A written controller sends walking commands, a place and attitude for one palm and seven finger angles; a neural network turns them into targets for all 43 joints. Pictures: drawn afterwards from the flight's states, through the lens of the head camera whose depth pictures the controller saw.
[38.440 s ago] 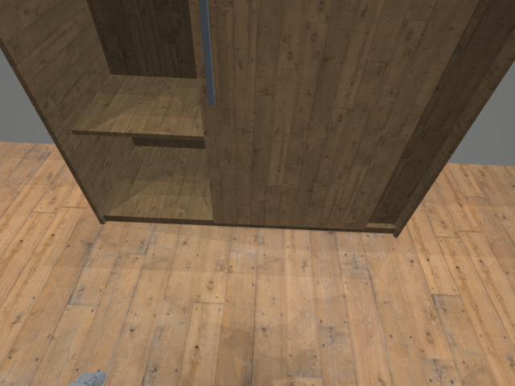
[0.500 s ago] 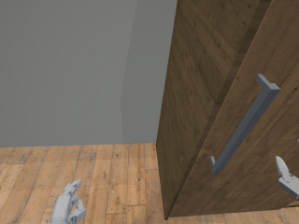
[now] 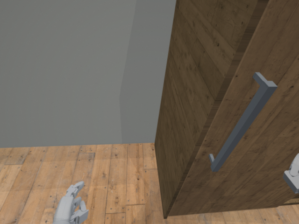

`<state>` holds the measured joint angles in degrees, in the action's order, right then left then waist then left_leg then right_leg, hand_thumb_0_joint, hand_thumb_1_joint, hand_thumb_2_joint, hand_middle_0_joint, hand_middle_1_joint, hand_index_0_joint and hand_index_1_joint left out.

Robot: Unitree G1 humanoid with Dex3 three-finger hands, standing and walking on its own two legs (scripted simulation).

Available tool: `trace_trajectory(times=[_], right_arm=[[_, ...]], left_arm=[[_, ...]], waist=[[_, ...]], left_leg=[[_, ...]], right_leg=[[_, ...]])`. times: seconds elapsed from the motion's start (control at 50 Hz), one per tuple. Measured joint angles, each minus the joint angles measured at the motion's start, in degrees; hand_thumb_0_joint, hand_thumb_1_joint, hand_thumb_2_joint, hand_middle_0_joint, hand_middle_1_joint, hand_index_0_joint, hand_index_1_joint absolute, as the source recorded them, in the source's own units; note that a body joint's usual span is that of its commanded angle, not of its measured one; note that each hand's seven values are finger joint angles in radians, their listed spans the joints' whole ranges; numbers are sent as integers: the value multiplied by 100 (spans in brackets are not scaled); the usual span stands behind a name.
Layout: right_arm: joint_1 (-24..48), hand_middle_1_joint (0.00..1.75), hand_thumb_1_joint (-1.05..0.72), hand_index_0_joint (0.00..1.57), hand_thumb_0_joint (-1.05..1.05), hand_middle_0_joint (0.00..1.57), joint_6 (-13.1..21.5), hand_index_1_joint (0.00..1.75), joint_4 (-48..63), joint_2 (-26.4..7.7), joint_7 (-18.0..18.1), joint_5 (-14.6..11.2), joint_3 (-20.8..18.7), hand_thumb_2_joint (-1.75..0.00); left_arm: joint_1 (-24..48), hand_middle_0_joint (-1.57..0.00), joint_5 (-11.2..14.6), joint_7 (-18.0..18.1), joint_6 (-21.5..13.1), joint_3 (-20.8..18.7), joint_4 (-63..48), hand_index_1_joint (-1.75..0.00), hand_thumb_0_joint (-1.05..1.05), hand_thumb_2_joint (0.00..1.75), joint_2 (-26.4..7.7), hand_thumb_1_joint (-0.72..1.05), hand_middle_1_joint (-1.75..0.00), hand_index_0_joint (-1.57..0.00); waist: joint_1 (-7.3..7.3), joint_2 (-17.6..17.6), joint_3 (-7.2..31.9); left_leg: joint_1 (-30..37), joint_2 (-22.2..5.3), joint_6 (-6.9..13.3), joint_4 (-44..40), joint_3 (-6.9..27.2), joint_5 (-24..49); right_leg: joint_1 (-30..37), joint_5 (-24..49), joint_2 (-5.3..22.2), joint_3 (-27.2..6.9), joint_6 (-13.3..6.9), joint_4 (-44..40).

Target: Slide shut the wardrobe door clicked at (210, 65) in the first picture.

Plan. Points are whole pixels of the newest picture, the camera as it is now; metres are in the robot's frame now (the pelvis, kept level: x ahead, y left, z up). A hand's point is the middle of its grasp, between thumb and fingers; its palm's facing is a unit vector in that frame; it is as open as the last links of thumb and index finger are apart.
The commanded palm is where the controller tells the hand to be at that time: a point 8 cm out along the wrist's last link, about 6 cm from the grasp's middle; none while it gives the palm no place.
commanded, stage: step back with the hand held close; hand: right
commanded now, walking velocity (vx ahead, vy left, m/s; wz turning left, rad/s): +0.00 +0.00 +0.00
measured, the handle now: (232, 131) +0.32 -0.22 +0.12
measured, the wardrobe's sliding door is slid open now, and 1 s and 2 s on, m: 0.00 0.00 0.00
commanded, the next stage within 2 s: stop stepping back and stand still in 1.26 s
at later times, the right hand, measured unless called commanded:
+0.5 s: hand out of the picture +0.17 -0.28 +0.16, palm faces +0.44 +0.78 -0.45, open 7.4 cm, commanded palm +0.11 -0.32 +0.18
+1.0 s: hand out of the picture +0.07 -0.30 +0.16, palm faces +0.59 +0.71 -0.39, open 7.4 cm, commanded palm +0.01 -0.33 +0.18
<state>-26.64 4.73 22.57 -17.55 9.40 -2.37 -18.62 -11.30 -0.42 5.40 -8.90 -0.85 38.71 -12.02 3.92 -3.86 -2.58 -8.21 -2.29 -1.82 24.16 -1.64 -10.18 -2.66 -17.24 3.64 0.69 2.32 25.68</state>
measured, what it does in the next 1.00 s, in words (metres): shifts its weight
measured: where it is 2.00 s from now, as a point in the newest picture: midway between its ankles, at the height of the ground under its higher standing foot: outside the picture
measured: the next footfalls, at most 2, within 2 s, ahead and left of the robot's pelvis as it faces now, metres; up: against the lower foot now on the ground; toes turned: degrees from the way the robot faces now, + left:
right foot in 1.50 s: -0.15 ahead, -0.15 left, +0.00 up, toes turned -11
left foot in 1.74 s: -0.31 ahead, +0.11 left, +0.01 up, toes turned +0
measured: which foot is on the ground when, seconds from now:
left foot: down 0.00-1.00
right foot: down 0.00-1.00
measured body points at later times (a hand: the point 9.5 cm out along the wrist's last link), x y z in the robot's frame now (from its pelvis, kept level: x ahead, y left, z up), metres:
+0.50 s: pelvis -0.05 -0.02 -0.02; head -0.05 -0.02 +0.43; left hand +0.10 +0.23 -0.10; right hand +0.14 -0.32 +0.18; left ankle +0.04 +0.14 -0.74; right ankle -0.03 -0.14 -0.74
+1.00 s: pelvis -0.12 -0.03 -0.04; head -0.12 -0.02 +0.41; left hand +0.05 +0.21 -0.12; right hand +0.04 -0.34 +0.18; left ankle +0.04 +0.14 -0.74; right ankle -0.03 -0.15 -0.74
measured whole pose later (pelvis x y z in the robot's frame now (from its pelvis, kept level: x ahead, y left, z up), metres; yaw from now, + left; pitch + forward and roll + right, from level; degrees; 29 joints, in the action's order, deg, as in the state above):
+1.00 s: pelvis -0.12 -0.03 -0.04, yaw -2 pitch -3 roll +0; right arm -25.1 15.3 24.6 -19.2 10.7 0.4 -26.0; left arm -13.8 0.1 4.8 -8.9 -0.2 36.4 -13.0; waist 0.7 0.1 -1.2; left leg -29.1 -2.7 -3.9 38.2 5.5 -7.1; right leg -26.9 -20.7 0.7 2.4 -1.5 45.8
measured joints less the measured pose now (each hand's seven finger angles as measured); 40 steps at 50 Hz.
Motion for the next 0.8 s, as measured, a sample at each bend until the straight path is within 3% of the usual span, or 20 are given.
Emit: trace_trajectory(times=[0.1,0.18,0.36,0.46,0.62,0.8], right_arm=[[183,30,-89,21,1,21,113,31,-94,-75,-33,-6,-139,-90],[176,30,-89,21,1,20,363,31,-163,-146,-40,32,-389,-90],[-327,30,-89,21,1,21,376,31,218,-417,-39,52,-367,-90],[-327,30,-89,21,1,21,489,31,373,-506,36,61,-528,-90],[-111,30,-89,21,1,21,700,31,224,-284,124,146,-524,-90],[-35,30,-89,21,1,21,916,31,163,-350,154,280,-648,-90]], left_arm=[[9,-20,13,-17,69,34,-79,-30,2,90,-41,90,-30,-20],[134,-20,18,-140,304,67,-252,-30,1,90,-126,90,-30,-20],[31,-20,80,-41,621,-14,-555,-30,1,90,-134,90,-30,-20],[-140,-20,96,-9,590,32,-541,-30,1,90,-70,90,-30,-20],[-253,-20,91,0,447,95,-397,-30,1,90,-72,90,-30,-20],[-469,-21,116,16,182,115,-416,-30,2,90,-61,90,-30,-20]], waist=[[-2,-5,26],[-153,23,141],[-415,311,140],[-408,376,201],[-364,335,330],[-486,306,279]], left_leg=[[-91,13,-5,6,-3,34],[-575,20,-37,115,83,117],[-1243,-147,-190,626,391,98],[-1448,-147,-202,869,406,80],[-1757,-165,-199,986,414,238],[-1854,-29,-143,1206,554,219]], right_leg=[[-134,-10,14,-6,-10,97],[-662,-68,15,63,-54,390],[-1180,-121,-176,317,-208,791],[-1424,-189,-171,310,-227,1122],[-1843,-128,-191,291,-287,1448],[-2140,-100,-268,73,-369,1795]])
